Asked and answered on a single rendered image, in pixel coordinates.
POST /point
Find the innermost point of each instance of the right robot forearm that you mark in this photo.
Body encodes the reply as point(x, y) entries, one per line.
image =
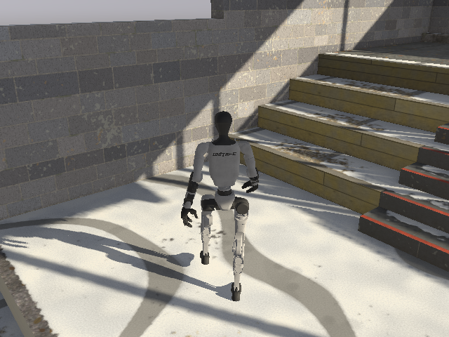
point(254, 181)

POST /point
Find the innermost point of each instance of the left robot forearm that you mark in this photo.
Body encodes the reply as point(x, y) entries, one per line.
point(190, 194)

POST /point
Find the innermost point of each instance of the robot left hand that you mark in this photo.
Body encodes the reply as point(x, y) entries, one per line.
point(185, 217)

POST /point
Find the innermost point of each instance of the left robot shin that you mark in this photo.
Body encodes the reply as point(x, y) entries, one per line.
point(205, 236)

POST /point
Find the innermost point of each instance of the right robot thigh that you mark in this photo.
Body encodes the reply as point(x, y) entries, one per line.
point(241, 218)

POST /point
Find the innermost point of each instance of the robot right hand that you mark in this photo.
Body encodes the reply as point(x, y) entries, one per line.
point(247, 184)

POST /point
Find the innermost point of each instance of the robot right upper arm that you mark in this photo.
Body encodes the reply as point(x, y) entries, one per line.
point(246, 149)

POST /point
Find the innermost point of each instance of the robot left upper arm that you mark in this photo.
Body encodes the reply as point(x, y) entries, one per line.
point(201, 149)

